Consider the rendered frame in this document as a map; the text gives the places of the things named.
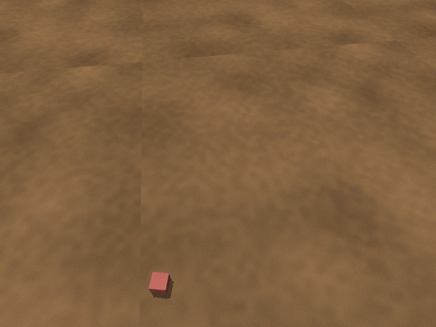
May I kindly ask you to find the small box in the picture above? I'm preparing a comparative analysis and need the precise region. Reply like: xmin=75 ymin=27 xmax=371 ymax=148
xmin=149 ymin=272 xmax=170 ymax=294

